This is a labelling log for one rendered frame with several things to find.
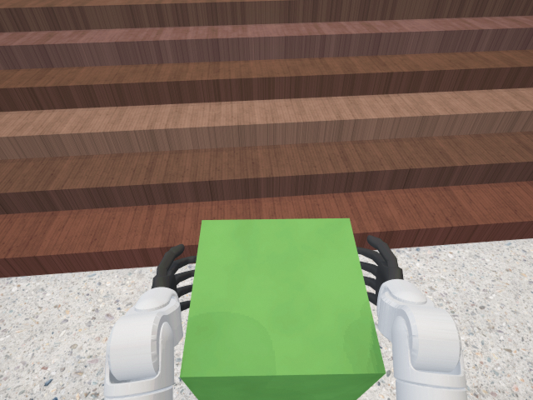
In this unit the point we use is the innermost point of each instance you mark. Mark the left robot hand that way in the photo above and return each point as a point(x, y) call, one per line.
point(166, 270)

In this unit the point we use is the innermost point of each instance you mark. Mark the robot left forearm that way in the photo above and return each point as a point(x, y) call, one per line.
point(140, 348)

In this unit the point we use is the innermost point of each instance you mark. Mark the right robot hand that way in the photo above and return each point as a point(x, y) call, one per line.
point(386, 270)

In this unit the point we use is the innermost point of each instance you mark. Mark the carton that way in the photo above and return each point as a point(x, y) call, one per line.
point(279, 311)

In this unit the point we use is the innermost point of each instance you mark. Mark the robot right forearm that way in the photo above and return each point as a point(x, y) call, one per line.
point(427, 354)

